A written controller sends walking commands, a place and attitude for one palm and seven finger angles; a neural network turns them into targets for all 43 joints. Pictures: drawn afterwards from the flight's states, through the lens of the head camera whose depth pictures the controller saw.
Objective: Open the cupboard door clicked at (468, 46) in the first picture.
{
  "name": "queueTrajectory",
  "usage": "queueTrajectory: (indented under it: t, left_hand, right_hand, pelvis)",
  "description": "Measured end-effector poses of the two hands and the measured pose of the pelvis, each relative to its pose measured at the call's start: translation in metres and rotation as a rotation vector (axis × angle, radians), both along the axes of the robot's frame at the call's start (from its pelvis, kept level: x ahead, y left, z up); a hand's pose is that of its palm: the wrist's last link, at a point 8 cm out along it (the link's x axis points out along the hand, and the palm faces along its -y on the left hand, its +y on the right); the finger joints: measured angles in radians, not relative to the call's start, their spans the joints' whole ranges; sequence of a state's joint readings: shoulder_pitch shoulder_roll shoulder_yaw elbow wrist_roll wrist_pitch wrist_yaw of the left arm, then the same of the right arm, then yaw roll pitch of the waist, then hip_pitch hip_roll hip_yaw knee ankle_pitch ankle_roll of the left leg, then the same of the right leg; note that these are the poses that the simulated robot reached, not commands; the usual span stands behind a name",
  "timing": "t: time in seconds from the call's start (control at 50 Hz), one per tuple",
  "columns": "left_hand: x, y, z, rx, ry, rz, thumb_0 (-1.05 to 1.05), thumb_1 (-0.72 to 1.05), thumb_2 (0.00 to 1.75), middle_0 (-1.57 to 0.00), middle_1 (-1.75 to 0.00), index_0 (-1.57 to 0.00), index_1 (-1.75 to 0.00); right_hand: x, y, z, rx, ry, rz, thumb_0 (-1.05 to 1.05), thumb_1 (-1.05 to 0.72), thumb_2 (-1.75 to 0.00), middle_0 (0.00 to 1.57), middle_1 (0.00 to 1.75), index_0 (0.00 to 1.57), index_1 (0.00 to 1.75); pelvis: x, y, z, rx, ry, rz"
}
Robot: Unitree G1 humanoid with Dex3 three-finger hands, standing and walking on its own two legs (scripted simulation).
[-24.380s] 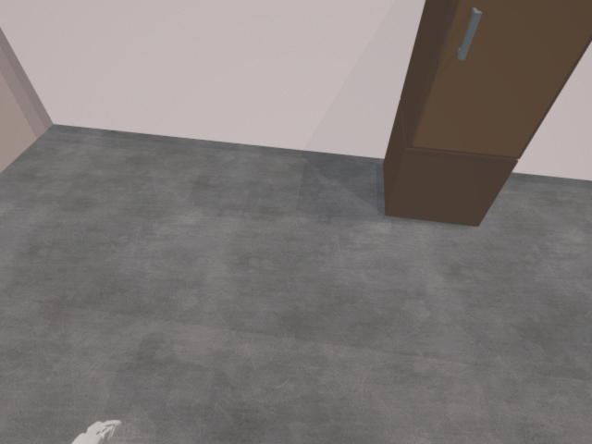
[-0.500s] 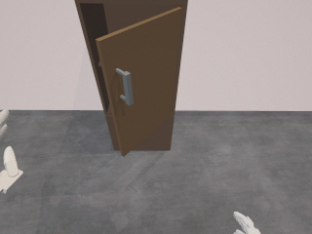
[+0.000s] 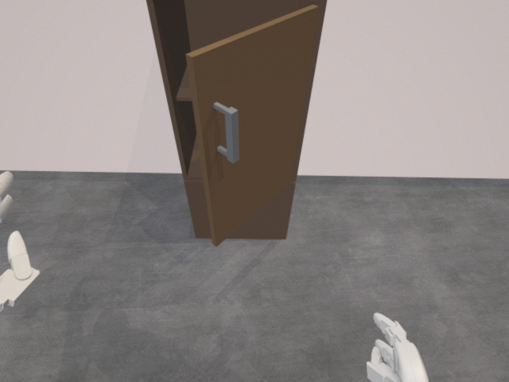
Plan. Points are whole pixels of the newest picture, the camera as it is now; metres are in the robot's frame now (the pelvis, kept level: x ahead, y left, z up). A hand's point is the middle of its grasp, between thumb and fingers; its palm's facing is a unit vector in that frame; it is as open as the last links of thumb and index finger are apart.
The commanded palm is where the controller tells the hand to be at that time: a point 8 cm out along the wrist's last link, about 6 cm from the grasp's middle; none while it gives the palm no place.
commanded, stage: stop stepping back and stand still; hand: left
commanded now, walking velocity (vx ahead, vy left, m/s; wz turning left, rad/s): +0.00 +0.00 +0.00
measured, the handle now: (226, 133) +0.58 +0.10 +0.08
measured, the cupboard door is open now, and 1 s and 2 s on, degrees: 49 49 49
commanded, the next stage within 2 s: let the arm hang, fingers relaxed in 0.40 s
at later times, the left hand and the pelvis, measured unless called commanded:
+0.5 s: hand (24, 282) +0.19 +0.28 +0.15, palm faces +0.41 -0.78 -0.47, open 7.4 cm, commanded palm none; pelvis -0.01 +0.01 +0.00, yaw +0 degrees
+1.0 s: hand out of the picture -0.01 +0.19 -0.17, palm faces +0.04 -0.97 -0.23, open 7.2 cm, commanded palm none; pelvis -0.02 -0.02 +0.00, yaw +3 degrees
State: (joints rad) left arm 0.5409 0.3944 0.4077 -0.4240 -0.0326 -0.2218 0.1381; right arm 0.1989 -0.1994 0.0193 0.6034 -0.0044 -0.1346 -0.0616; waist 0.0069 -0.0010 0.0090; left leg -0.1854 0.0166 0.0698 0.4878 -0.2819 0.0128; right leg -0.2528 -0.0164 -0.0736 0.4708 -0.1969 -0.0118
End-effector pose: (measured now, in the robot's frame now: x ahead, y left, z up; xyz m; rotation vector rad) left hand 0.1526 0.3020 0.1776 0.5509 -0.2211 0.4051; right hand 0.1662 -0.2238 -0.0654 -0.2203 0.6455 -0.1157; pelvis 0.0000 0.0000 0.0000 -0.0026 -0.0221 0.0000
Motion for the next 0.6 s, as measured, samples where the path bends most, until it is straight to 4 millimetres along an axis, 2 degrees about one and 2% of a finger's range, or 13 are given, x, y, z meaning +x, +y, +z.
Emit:
queueTrajectory:
  t: [0.12,0.2,0.34,0.5,0.52,0.54,0.6]
  left_hand:
    - [-0.008,0.012,-0.012,-0.054,0.016,0.033,0.02,0.89,0.9,-0.21,-0.3,-0.21,-0.31]
    - [-0.01,0.013,-0.009,-0.051,0.003,0.028,0.02,0.89,0.9,-0.21,-0.3,-0.21,-0.31]
    - [-0.008,0.012,0.0,-0.014,-0.011,0.003,0.02,0.89,0.9,-0.21,-0.3,-0.21,-0.31]
    - [-0.006,0.01,-0.005,-0.011,0.037,-0.004,0.02,0.89,0.9,-0.21,-0.3,-0.21,-0.31]
    - [-0.004,0.01,-0.013,-0.008,0.063,-0.014,0.02,0.89,0.9,-0.21,-0.3,-0.21,-0.31]
    - [0.002,0.012,-0.03,-0.024,0.133,-0.019,0.01,0.9,0.9,-0.21,-0.3,-0.21,-0.31]
    - [0.009,0.014,-0.114,-0.151,0.487,0.022,0.01,0.9,0.9,-0.2,-0.3,-0.2,-0.31]
  right_hand:
    - [-0.017,0.017,-0.003,-0.001,0.035,0.024,0.01,-0.9,-0.89,0.2,0.3,0.2,0.3]
    - [-0.028,0.021,-0.007,-0.005,0.061,0.028,0.01,-0.9,-0.89,0.2,0.3,0.2,0.3]
    - [-0.039,0.016,-0.011,-0.004,0.084,0.004,0.01,-0.9,-0.89,0.2,0.3,0.2,0.3]
    - [-0.039,0.004,-0.011,-0.015,0.083,-0.03,0.01,-0.9,-0.89,0.2,0.3,0.2,0.3]
    - [-0.038,0.002,-0.014,-0.008,0.083,-0.015,0.01,-0.9,-0.89,0.2,0.3,0.2,0.3]
    - [-0.038,-0.001,-0.021,-0.004,0.104,0.008,0.01,-0.9,-0.89,0.2,0.3,0.2,0.3]
    - [-0.04,-0.013,-0.044,0.001,0.2,0.029,0.01,-0.9,-0.89,0.2,0.3,0.2,0.3]
  pelvis:
    - [-0.009,0.009,0.001,0.0,-0.002,0.0]
    - [-0.013,0.012,0.002,0.001,-0.005,0.004]
    - [-0.014,0.014,0.002,-0.004,-0.002,0.003]
    - [-0.014,0.014,0.003,-0.004,0.008,0.0]
    - [-0.014,0.014,0.002,-0.005,0.017,0.011]
    - [-0.016,0.014,0.0,-0.004,0.024,0.02]
    - [-0.021,0.015,-0.005,0.008,0.034,0.027]
